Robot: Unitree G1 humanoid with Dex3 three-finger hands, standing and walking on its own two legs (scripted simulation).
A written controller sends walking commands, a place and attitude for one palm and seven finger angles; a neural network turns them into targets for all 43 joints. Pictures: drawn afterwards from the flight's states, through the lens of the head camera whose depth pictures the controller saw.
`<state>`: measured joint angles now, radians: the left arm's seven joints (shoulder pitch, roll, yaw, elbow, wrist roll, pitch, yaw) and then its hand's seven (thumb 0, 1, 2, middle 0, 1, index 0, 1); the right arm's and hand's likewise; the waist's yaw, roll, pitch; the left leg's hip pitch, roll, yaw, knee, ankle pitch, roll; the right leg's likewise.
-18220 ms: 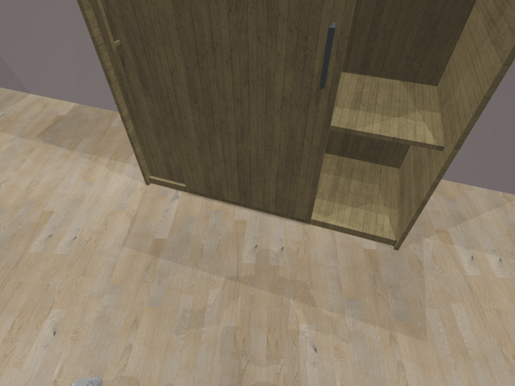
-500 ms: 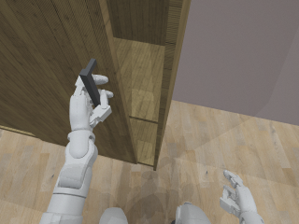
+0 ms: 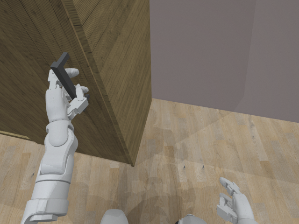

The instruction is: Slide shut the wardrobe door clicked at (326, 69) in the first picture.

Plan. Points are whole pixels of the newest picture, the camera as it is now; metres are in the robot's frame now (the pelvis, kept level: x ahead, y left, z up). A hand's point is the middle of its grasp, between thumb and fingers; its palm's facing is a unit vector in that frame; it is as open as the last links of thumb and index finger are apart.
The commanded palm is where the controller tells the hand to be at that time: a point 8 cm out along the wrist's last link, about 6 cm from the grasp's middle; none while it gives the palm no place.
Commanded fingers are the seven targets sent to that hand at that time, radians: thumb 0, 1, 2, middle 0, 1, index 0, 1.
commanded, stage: step sideways, sliding the door along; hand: left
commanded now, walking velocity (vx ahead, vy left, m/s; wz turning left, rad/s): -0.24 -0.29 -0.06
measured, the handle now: (74, 85) +0.39 +0.27 +0.10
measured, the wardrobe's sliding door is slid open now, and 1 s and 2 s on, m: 0.00 0.00 0.00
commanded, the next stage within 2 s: stop walking and hold the door there in 0.32 s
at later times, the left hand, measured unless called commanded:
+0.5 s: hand (84, 100) +0.35 +0.23 +0.09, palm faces +0.56 -0.79 -0.27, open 6.6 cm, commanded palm +0.31 +0.25 +0.10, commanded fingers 0.00 0.90 0.90 -0.45 -1.40 -0.45 -1.40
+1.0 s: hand (80, 101) +0.35 +0.24 +0.10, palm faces +0.45 -0.84 -0.30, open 5.7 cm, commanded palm +0.30 +0.25 +0.10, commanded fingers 0.00 0.90 0.90 -0.45 -1.40 -0.45 -1.40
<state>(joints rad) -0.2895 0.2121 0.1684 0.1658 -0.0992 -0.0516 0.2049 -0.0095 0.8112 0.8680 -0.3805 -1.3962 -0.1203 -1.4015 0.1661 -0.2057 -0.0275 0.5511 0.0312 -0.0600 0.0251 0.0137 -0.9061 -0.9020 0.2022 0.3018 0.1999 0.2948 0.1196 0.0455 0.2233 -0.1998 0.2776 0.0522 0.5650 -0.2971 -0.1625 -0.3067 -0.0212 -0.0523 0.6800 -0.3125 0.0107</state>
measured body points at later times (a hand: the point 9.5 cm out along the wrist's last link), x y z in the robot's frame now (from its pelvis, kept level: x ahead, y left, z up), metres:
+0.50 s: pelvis +0.03 -0.07 +0.01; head +0.11 -0.08 +0.45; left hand +0.32 +0.27 +0.11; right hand +0.22 -0.30 -0.10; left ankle -0.01 +0.11 -0.70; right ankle +0.05 -0.17 -0.72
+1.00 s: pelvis +0.02 -0.03 +0.02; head +0.02 -0.04 +0.47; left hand +0.32 +0.28 +0.11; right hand +0.13 -0.30 -0.08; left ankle +0.01 +0.10 -0.72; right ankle +0.05 -0.17 -0.72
